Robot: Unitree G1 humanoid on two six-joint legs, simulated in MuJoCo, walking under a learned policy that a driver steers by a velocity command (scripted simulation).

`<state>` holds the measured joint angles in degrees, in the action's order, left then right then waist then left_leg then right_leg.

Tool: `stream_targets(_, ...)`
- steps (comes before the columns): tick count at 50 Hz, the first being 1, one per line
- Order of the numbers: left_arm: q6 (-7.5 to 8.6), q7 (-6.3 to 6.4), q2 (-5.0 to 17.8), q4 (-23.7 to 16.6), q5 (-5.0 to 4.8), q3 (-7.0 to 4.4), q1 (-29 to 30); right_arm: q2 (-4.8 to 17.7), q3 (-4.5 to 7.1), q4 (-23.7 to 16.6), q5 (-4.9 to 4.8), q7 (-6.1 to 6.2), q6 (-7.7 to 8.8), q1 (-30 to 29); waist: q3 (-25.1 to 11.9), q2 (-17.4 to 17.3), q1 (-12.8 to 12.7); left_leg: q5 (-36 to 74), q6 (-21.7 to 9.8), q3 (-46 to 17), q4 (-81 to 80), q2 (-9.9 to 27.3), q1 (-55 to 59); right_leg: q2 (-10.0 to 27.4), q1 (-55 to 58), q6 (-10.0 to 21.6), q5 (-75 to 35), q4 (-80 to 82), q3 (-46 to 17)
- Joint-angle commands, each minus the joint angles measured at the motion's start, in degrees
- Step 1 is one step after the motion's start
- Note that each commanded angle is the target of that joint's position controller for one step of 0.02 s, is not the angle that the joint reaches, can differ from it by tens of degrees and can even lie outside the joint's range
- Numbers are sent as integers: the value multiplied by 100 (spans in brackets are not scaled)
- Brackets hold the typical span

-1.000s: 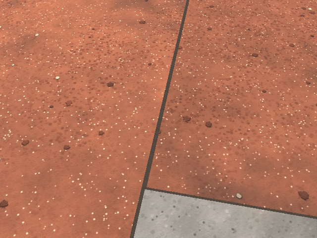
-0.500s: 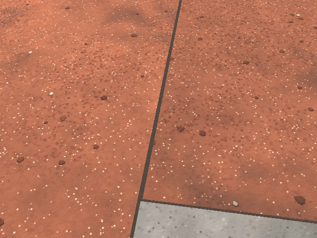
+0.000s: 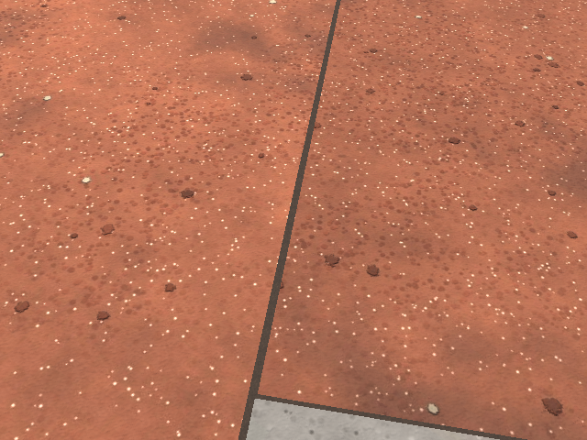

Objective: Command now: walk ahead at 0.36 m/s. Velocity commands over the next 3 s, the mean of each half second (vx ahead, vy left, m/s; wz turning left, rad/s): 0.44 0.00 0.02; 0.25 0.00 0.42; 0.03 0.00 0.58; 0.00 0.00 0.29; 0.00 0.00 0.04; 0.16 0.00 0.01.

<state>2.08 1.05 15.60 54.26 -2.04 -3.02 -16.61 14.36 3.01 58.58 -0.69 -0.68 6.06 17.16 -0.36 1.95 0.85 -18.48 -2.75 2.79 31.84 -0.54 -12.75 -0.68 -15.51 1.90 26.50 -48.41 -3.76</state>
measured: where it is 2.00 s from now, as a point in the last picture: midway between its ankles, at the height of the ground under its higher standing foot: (322, 438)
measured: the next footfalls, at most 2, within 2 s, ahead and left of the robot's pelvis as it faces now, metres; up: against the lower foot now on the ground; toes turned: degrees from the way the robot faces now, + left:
right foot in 0.42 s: +0.39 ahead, -0.13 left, +0.00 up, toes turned -2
left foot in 0.88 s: +0.58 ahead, +0.09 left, +0.00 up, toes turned +15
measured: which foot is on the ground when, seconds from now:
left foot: down 0.00-0.44, up 0.46-0.86, down 0.88-1.00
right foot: up 0.00-0.40, down 0.42-0.92, up 0.94-1.00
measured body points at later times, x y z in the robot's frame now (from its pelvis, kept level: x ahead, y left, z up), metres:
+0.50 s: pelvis +0.25 -0.04 -0.01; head +0.29 -0.04 +0.44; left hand +0.45 +0.21 -0.11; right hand +0.21 -0.30 -0.15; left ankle +0.05 +0.10 -0.65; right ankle +0.35 -0.13 -0.73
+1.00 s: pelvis +0.46 -0.01 -0.01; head +0.51 +0.02 +0.44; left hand +0.51 +0.29 -0.14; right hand +0.68 -0.23 -0.10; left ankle +0.54 +0.08 -0.73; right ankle +0.40 -0.16 -0.65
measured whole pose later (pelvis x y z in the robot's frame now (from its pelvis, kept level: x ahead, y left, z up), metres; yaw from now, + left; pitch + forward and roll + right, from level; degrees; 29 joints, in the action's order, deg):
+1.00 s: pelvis +0.46 -0.01 -0.01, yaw +16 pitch +2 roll -1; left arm 1.7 0.8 17.1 50.4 -0.7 -3.1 -5.7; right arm 15.3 4.6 40.7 0.1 -1.5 1.6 7.9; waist 5.6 1.3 0.7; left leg -5.9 -5.1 0.6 30.6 -3.2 -26.4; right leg -0.3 -23.2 1.1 28.2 -65.8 1.0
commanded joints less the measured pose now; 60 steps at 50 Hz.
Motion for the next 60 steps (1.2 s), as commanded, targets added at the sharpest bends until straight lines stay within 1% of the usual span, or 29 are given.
stream_targets(1, 355, -63, 484, -629, -101, -70, 743, 746, 80, -82, 34, -34, 124, 655, 689, -847, 212, -1181, -1008, -3292, -2282, 1993, 1823, 388, -3298, 228, -435, -1723, -212)
stream_targets(4, 363, -131, 501, -582, 65, -133, 946, 454, -46, -132, 64, -53, 59, 622, 560, -828, 178, 748, -620, -1886, -2383, 1427, 1693, 684, -2958, 189, -1503, -1128, 92)
stream_targets(7, 307, -181, 234, -681, 111, -70, 1280, 537, -58, -57, 78, 29, -18, 968, 492, -742, 246, 2137, -700, -1262, -2409, 1258, 1677, 629, -2962, -46, -1985, -590, 376)
stream_targets(10, 320, -209, 54, -937, 84, 34, 1995, 669, -58, -118, 81, 118, -74, 953, 669, -679, 357, 2158, -659, -853, -2614, 1093, 1194, 488, -2557, -173, -2621, 624, 558)
stream_targets(15, 391, -348, 150, -1205, 22, 94, 2697, 764, -10, 8, -13, 156, -105, 1281, 961, -746, 412, 2091, -707, -692, -2695, 1341, 1348, 326, -2116, -33, -2990, 1697, 606)
stream_targets(18, 451, -424, 444, -1238, 20, 1, 2515, 907, 71, -34, -14, 164, -173, 1109, 672, -803, 61, 3621, -563, -599, -2095, 1535, 1920, 171, -1611, 237, -2599, 1985, 601)
stream_targets(20, 426, -368, 845, -840, 1, -222, 1150, 959, 100, -118, 65, 165, -269, 942, -294, -947, -653, 5507, -366, -360, -499, 1335, 1885, -173, 118, 531, -2406, 1925, 827)
stream_targets(21, 392, -302, 1102, -566, 41, -327, 79, 850, 40, -244, 125, 168, -287, 894, -1037, -804, -1081, 4687, -220, -298, 923, 1148, 843, 387, 1847, 826, -2325, 1645, 228)
stream_targets(22, 357, -267, 1623, -423, 197, -453, -699, 39, -186, -351, 102, 83, -185, 1654, -2134, 616, -821, 1771, 194, -191, 3400, 126, -1627, 2027, 4299, 1847, -924, 1970, -2555)
stream_targets(23, 344, -283, 1132, -367, 167, -298, -654, 129, -185, -239, -41, 59, -21, 1561, -2472, 995, -842, -1294, 99, -1080, 4341, -228, -2314, 2440, 4263, 1904, -210, 3098, -4116)
stream_targets(24, 365, -278, 814, -402, 112, -195, -78, 719, -2, -481, -238, 58, 64, 856, -1296, 778, -768, -1031, -27, -1126, 4616, 132, -2810, 2187, 3297, 1459, -175, 3282, -3165)
stream_targets(25, 390, -271, 631, -489, 121, -141, 419, 808, 28, -587, -290, 103, 86, 472, -662, 387, -569, -479, -83, -941, 4422, 450, -2696, 2012, 2276, 1233, -738, 3432, -2251)
stream_targets(26, 433, -299, 440, -479, 166, -90, 743, 736, 62, -593, -218, 160, 46, 331, -270, 88, -367, -122, -62, -865, 4064, 657, -2413, 1794, 1410, 1085, -1382, 3614, -1551)
stream_targets(28, 505, -338, 248, -406, 266, -59, 1024, 443, 94, -508, -154, 187, -157, 631, -89, 325, 7, 202, -46, -919, 3556, 909, -1688, 1434, 500, 891, -1743, 3934, -645)
stream_targets(30, 569, -324, 333, -324, 304, -83, 1033, 263, 98, -552, -129, 220, -312, 627, 158, 198, 106, 336, 66, -812, 3292, 866, -1523, 1354, 7, 997, -2833, 4121, -27)
stream_targets(33, 579, -178, 556, -239, 349, -124, 1107, 368, 162, -898, -13, 218, -331, 207, 360, 170, 229, 1422, 228, -618, 2130, 729, -1579, 1066, -269, 984, -4336, 4008, 946)
stream_targets(35, 516, -55, 636, -232, 334, -129, 1016, 234, 111, -1084, 47, 114, -287, -208, 235, 115, 61, 2384, 232, -346, 1282, 630, -1374, 964, -171, 930, -4572, 3778, 1298)
stream_targets(38, 394, 123, 793, -170, 241, -147, 812, 291, 116, -1369, 56, -56, -282, -617, 38, -15, -100, 2896, 227, -404, 579, 609, -1535, 1270, 520, 954, -4563, 3396, 1235)
stream_targets(41, 181, 192, 964, -162, 131, -217, 706, 468, 175, -1690, 101, -172, -362, -867, 5, -27, -147, 1816, 93, -171, 420, 437, -1728, 1613, 1072, 893, -4736, 2808, 1138)
stream_targets(43, 39, 207, 1024, -226, 61, -270, 690, 645, 256, -1827, 66, -226, -402, -706, -50, 7, -25, 1147, -80, -51, 208, 298, -1503, 1653, 1228, 751, -5047, 2073, 1140)
stream_targets(44, -18, 215, 986, -280, 55, -269, 736, 806, 351, -1750, 47, -231, -376, -257, -262, -125, 213, 1425, -208, 69, -247, 102, -941, 1455, 1212, 567, -4960, 1237, 1279)
stream_targets(45, -41, 196, 898, -327, 144, -257, 327, 1346, 549, -1686, 71, -161, -346, 88, -569, -839, 222, 3242, -542, -210, -506, 142, 32, 840, 729, 194, -4351, -79, 1503)
stream_targets(46, -26, 106, 680, -556, 236, -138, 171, 1789, 707, -1739, 89, -62, -388, 298, -1316, -1798, 203, 3652, -1514, -2241, -639, 1291, 1868, 3, -1261, -232, -1399, -1818, 1464)
stream_targets(47, 49, -18, 753, -682, 230, -98, 507, 1358, 548, -1869, 145, -52, -382, 326, -1974, -1611, 284, 3521, -1824, -3461, -1050, 1709, 2448, -363, -1892, -150, 760, -2605, 399)
stream_targets(48, 72, -90, 792, -787, 98, -124, 835, 1104, 432, -2093, 151, -48, -376, -162, -1747, -1010, 249, 3031, -1610, -3205, -1153, 1701, 2122, -103, -2158, -33, 560, -2871, -35)
stream_targets(50, -15, -52, 679, -797, 143, -114, 994, 910, 362, -2303, -20, -20, -423, -807, -939, -161, -27, 2672, -1234, -2498, -1253, 1452, 995, 243, -2153, -100, 104, -2123, -76)
stream_targets(53, -133, 21, 574, -787, 207, -112, 931, 978, 397, -2400, 81, 68, -529, -975, -712, -586, -218, 2441, -1002, -2082, -1406, 941, 22, 105, -1364, -268, -356, -1004, 177)
stream_targets(56, -140, 77, 563, -800, 228, -97, 918, 1126, 461, -2498, 69, 195, -532, -913, -899, -691, -174, 2584, -1051, -2201, -1281, 994, -26, 32, -1238, -412, -865, -652, 50)
stream_targets(60, -111, 49, 647, -926, 223, -124, 1172, 1042, 440, -2571, 71, 317, -582, -906, -869, -822, -78, 1712, -982, -2503, -1105, 884, -152, 8, -1295, -517, -1332, -280, -215)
